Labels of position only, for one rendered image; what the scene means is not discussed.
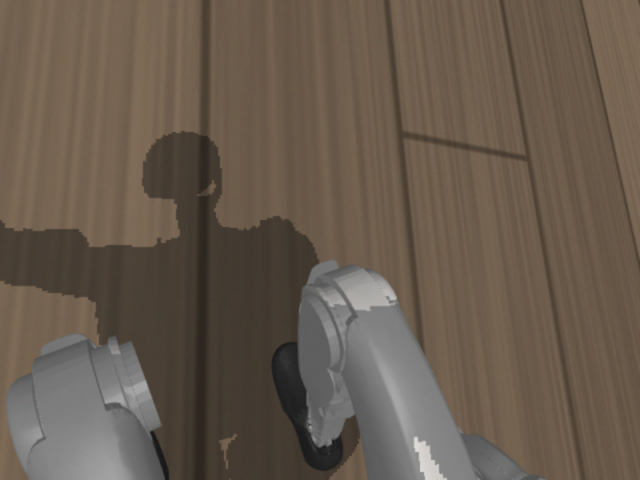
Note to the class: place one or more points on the left robot foot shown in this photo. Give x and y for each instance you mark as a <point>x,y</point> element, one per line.
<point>160,455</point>

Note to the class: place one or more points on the right robot hand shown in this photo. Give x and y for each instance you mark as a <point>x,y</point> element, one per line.
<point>490,462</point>

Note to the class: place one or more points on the right robot foot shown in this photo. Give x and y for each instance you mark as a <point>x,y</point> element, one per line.
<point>292,395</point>

